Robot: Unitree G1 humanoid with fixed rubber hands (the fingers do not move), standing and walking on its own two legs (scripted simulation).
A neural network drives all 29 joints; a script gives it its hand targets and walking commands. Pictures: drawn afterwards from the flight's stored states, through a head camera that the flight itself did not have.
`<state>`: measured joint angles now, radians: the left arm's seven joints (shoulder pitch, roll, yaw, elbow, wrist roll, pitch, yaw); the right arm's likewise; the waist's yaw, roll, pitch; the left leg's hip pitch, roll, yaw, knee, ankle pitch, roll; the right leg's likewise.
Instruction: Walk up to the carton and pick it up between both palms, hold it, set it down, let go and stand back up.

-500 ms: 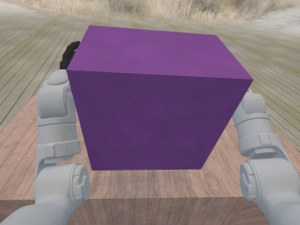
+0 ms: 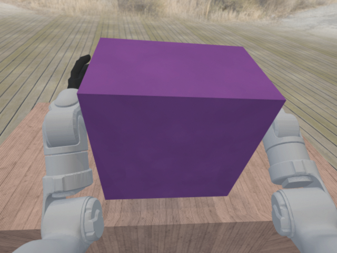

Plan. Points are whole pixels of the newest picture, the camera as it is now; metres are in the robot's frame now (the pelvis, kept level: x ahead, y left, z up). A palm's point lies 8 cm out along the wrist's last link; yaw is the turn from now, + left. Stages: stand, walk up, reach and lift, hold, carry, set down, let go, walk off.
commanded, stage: hold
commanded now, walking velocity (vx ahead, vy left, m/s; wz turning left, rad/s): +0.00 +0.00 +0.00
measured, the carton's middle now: (171, 126) +0.31 +0.00 +0.21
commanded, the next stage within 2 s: set down in 1.44 s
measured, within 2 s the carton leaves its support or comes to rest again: neither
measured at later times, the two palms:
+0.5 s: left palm (76, 86) +0.34 +0.19 +0.29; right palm (252, 97) +0.36 -0.19 +0.27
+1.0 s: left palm (75, 91) +0.34 +0.19 +0.28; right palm (250, 98) +0.36 -0.19 +0.26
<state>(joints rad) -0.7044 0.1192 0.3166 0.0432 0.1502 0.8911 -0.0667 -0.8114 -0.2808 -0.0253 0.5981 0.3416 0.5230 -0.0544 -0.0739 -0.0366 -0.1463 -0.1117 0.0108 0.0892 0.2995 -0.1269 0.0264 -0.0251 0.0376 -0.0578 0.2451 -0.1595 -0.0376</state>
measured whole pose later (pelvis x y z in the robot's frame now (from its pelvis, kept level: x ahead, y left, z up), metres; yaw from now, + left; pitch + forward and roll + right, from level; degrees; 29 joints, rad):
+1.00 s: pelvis +0.00 +0.00 +0.00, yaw +0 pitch -4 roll -1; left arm -0.74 0.13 0.32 0.08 0.15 0.89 -0.07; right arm -0.84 -0.28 -0.04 0.64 0.33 0.52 -0.05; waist -0.07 -0.04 -0.15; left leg -0.12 0.01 0.09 0.30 -0.12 0.03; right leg -0.03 0.04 -0.06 0.24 -0.15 -0.03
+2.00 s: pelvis +0.01 +0.00 +0.00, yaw +1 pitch -5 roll +0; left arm -0.67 0.09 0.28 0.12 0.15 0.58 -0.08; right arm -0.65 -0.22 -0.12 0.61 0.17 0.17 0.03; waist -0.06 -0.05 -0.02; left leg -0.07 -0.01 0.07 0.29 -0.13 0.03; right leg 0.01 0.02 -0.07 0.27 -0.19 -0.03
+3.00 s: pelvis +0.01 -0.01 +0.00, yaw +1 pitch -2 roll +0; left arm -0.63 0.06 0.25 0.37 0.16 0.37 -0.05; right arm -0.62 -0.23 -0.15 0.77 0.09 0.04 0.06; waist -0.06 -0.06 -0.04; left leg -0.12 0.00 0.07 0.29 -0.13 0.02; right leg -0.05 0.03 -0.07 0.28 -0.20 -0.04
